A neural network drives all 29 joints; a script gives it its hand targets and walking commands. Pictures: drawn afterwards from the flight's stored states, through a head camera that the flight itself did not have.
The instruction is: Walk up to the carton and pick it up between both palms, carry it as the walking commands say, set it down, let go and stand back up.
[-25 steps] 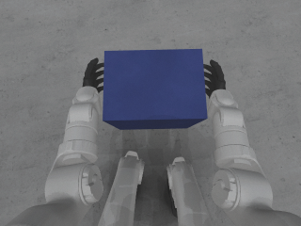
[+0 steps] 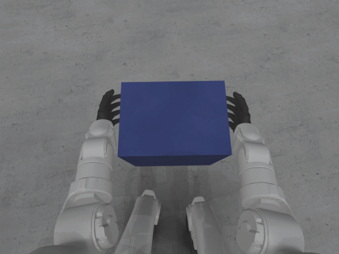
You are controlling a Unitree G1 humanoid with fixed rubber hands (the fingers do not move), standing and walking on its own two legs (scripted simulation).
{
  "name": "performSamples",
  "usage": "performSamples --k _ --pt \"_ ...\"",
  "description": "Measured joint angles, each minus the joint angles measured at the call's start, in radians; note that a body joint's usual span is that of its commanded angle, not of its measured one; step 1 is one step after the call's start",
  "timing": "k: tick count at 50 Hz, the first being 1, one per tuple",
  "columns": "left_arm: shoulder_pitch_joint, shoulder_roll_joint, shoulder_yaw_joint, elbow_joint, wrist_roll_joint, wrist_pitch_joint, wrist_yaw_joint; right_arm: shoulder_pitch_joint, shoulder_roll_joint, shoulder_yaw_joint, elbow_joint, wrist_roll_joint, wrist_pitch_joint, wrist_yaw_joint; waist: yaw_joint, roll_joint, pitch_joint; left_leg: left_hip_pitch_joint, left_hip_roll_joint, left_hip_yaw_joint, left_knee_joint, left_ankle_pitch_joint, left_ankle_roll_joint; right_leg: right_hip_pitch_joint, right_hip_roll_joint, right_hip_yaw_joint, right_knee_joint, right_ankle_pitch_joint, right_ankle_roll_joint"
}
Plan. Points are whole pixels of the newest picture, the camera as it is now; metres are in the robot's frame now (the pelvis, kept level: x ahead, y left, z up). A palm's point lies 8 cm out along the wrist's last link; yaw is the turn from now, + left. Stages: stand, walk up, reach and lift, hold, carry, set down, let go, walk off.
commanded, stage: reach and lift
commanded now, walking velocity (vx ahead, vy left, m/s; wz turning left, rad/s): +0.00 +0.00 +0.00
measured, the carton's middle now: (172, 130) +0.41 +0.03 -0.12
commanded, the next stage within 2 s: none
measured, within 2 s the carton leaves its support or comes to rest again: neither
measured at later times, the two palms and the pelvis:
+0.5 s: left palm (96, 118) +0.38 +0.19 +0.02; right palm (255, 121) +0.39 -0.14 +0.02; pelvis +0.02 +0.00 +0.07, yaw +0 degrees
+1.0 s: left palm (81, 112) +0.36 +0.19 +0.09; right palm (275, 117) +0.37 -0.14 +0.10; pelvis +0.04 +0.00 +0.12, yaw +1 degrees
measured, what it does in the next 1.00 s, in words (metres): rises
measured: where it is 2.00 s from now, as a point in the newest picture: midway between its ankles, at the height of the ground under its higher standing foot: (169, 238)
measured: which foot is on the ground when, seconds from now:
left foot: down 0.00-1.00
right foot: down 0.00-1.00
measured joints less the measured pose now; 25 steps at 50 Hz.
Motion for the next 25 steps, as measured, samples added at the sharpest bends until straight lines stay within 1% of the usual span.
performSamples --k 13,25 --pt "0.083 -0.025 -0.002 -0.036 0.016 0.000 -0.015 0.084 0.025 0.011 -0.038 -0.014 0.003 0.007 0.002 0.000 0.014 0.179 0.007 -0.007 -0.155 0.038 0.002 0.176 -0.007 0.011 -0.155 0.042 -0.009" --pt "0.154 -0.046 0.004 -0.067 0.041 0.011 -0.034 0.154 0.052 0.016 -0.069 -0.042 0.016 0.015 0.001 0.004 0.036 0.363 0.016 -0.011 -0.317 0.089 0.006 0.358 -0.018 0.021 -0.316 0.095 -0.016"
